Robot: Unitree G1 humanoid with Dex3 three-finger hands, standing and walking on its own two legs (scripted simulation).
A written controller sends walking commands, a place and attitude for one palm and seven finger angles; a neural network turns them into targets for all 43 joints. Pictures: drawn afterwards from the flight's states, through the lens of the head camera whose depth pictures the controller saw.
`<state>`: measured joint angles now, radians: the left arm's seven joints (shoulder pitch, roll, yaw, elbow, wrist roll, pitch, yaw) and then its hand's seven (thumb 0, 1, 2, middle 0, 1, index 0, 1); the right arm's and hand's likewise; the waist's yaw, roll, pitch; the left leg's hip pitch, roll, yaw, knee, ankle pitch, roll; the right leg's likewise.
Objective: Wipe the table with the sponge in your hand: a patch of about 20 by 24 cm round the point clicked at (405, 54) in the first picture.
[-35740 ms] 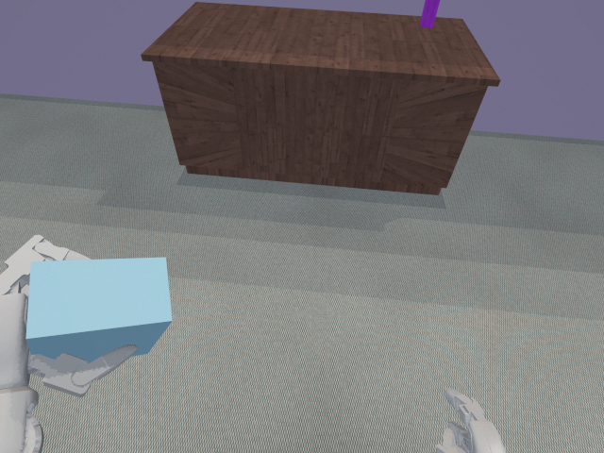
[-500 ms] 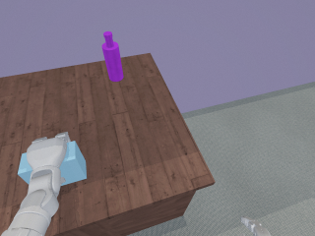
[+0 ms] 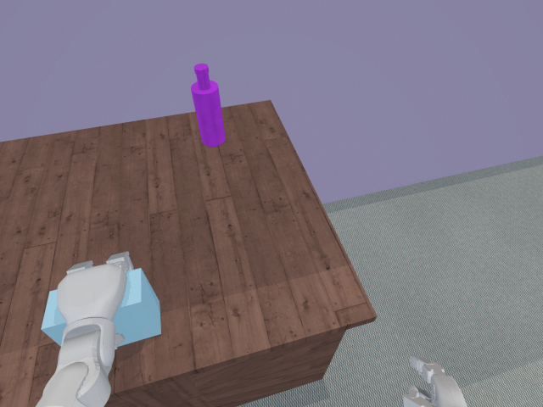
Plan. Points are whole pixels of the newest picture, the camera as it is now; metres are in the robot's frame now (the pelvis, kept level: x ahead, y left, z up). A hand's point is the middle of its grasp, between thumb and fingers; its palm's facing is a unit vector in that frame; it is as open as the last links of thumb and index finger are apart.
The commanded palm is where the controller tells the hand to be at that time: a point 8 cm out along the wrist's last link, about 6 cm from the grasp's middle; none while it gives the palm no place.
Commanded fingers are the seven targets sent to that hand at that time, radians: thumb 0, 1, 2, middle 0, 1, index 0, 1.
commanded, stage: lift the sponge slowly off the table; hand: left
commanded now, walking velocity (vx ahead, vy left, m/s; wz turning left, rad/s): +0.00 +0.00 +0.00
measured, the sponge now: (112, 318) +0.24 +0.30 -0.06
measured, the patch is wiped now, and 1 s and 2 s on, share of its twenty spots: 0.95 0.95 0.95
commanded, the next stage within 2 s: none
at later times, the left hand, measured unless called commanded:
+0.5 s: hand (110, 311) +0.24 +0.28 -0.01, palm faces -0.12 -0.07 -0.99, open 10.6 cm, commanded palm +0.22 +0.28 +0.05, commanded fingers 0.00 0.10 1.30 -1.20 -1.60 -1.20 -1.60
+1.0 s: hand (103, 308) +0.23 +0.28 +0.02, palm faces -0.09 -0.09 -0.99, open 10.6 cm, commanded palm +0.22 +0.28 +0.09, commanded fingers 0.00 0.10 1.30 -1.20 -1.60 -1.20 -1.60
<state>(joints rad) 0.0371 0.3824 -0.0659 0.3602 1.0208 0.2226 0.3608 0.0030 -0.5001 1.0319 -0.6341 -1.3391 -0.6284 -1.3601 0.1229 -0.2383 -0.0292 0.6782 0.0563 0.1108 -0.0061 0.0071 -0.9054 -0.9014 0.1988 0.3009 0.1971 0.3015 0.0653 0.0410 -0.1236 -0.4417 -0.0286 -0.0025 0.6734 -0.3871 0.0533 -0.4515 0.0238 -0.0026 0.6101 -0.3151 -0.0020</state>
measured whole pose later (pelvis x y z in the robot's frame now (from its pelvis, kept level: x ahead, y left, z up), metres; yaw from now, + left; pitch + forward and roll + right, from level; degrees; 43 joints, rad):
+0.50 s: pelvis +0.00 -0.01 +0.01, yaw +0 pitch +6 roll -1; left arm 0.06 0.40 -0.06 0.32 1.00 0.18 0.29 0.00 -0.53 1.03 -0.68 -1.29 -0.67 -1.31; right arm 0.11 -0.24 -0.03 0.70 0.04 0.10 -0.04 0.01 -0.91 -0.90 0.20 0.30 0.20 0.30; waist 0.08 0.05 -0.07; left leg -0.36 -0.02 0.00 0.61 -0.36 0.04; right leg -0.37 0.03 0.00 0.56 -0.29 -0.01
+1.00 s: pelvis +0.00 -0.01 +0.01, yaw +0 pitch +2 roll -1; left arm 0.09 0.42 -0.07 0.19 0.97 0.20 0.20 0.00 -0.53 1.03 -0.69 -1.28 -0.69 -1.30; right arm 0.06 -0.25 -0.02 0.70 0.04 0.09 -0.04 0.01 -0.91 -0.90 0.20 0.30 0.20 0.30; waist 0.10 0.06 -0.03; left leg -0.24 -0.02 -0.01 0.51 -0.31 0.04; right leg -0.26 0.03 0.00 0.47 -0.25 -0.02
